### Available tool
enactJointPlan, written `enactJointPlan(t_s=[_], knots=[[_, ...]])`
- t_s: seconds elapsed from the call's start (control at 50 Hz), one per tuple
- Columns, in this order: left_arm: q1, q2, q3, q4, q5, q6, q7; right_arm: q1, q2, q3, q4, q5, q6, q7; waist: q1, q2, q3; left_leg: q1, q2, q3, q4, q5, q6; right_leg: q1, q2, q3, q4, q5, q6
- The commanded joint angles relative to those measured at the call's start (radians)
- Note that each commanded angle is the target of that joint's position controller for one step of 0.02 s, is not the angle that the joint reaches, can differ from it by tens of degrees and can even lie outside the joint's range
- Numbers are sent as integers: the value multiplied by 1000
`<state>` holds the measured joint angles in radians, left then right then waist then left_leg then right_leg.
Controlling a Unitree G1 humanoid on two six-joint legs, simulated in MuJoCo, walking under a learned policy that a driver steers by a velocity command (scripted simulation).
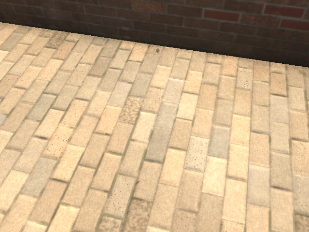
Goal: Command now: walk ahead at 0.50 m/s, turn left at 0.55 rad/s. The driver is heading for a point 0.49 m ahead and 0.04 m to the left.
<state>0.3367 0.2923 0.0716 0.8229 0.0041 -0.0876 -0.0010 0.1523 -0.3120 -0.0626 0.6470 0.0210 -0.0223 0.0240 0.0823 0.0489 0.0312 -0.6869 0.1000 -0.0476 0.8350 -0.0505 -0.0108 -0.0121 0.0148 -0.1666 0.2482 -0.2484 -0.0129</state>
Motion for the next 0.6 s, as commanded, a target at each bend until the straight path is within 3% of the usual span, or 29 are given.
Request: enactJointPlan(t_s=[0.02, 0.06, 0.1, 0.12, 0.14, 0.16, 0.18, 0.2, 0.22, 0.24, 0.26, 0.28, 0.3, 0.34, 0.4, 0.46, 0.5, 0.56, 0.6], knots=[[-59, 172, 38, -62, -12, -9, 6, -89, -13, 8, -97, 2, -13, 22, -12, -90, 51, 21, 4, 30, -115, 58, 23, -25, -281, 77, -100, 309, -148], [-37, 190, 44, -47, -24, 2, 5, -131, -25, 5, -124, 3, -11, 31, -7, -93, 63, 18, -6, 53, -161, 8, 48, 37, -300, 54, -72, 350, -132], [-33, 215, 52, -41, -32, 16, 7, -127, -48, -6, -141, 0, -7, 37, -31, -112, 39, 82, -49, 100, -191, -88, 84, 82, -306, 17, 18, 583, -111], [-34, 233, 57, -42, -36, 23, 11, -87, -70, -18, -138, -4, -3, 36, -62, -133, -1, 162, -88, 133, -194, -140, 106, 93, -301, -4, 109, 761, -99], [-43, 241, 59, -45, -41, 31, 14, 24, -104, -40, -114, -5, 1, 33, -131, -129, -66, 315, -136, 160, -232, -142, 135, 71, -280, -34, 274, 884, -81], [-35, 215, 48, -51, -36, 32, 19, 197, -163, -75, -67, 0, 8, 19, -215, -99, -157, 584, -170, 143, -275, -91, 174, -58, -240, -56, 506, 833, -46], [8, 122, 16, -85, 5, 24, 16, 294, -264, -102, -47, 8, 17, -4, -209, 104, -239, 911, 43, -210, -298, -104, 270, -414, -153, -61, 861, 243, 10], [24, 67, -12, -135, 9, -8, 6, 251, -303, -94, -89, 8, 0, 1, -143, 229, -395, 1082, 236, -771, -485, -305, 441, -692, 28, 148, 1123, -349, 43], [-89, 168, 12, -151, -27, -33, -6, 246, -210, -67, -91, 1, -16, 11, -206, 83, -349, 1048, 224, -716, -547, -342, 387, -795, -30, 270, 1158, -287, 28], [-138, 166, 9, -171, -45, -46, -11, 218, -174, -55, -82, -5, -27, 11, -185, 58, -218, 920, 190, -572, -548, -286, 349, -818, -66, 250, 1105, -202, 7], [-119, 146, 3, -149, -31, -48, -4, 150, -136, -43, -78, -6, -31, 9, -131, -33, -146, 771, 152, -440, -545, -168, 310, -763, -119, 241, 1014, -125, 7], [-99, 149, 8, -130, -14, -39, 0, 96, -93, -29, -85, -15, -36, 6, -97, -17, -115, 667, 121, -348, -555, -37, 288, -691, -154, 240, 938, -74, 12], [-69, 146, 9, -115, -12, -25, -3, 68, -77, -20, -88, -25, -40, 3, -72, 10, -105, 596, 102, -300, -578, 38, 281, -629, -170, 238, 920, -42, 19], [-39, 118, 4, -91, -10, 0, -4, 69, -84, -20, -63, -28, -55, 1, -59, 11, -100, 528, 95, -220, -614, 162, 290, -587, -170, 217, 887, 1, 41], [-115, 91, -6, -108, -11, 17, 0, 104, -102, -22, -16, -30, -68, -8, -82, -2, -38, 517, 82, -115, -661, 199, 270, -658, -174, 219, 761, 147, 61], [-178, 73, -12, -117, -19, 10, -11, 114, -102, -18, 13, -34, -71, -16, -112, 2, -7, 540, 53, -19, -686, 146, 222, -655, -151, 215, 578, 338, 49], [-247, 52, -21, -140, -9, 1, -20, 125, -109, -16, 37, -29, -66, -21, -134, -6, 28, 526, 45, 18, -676, 240, 204, -603, -123, 180, 444, 407, 39], [-293, 44, -25, -162, -3, -11, -41, 167, -120, -17, 81, -22, -48, -27, -152, -1, 18, 602, 66, 22, -609, 363, 195, -562, -81, 159, 333, 419, 20], [-277, 59, -19, -164, 1, -13, -53, 164, -127, -19, 97, -18, -34, -31, -135, 17, -3, 677, 92, -1, -538, 429, 185, -552, -58, 164, 291, 333, -7]])
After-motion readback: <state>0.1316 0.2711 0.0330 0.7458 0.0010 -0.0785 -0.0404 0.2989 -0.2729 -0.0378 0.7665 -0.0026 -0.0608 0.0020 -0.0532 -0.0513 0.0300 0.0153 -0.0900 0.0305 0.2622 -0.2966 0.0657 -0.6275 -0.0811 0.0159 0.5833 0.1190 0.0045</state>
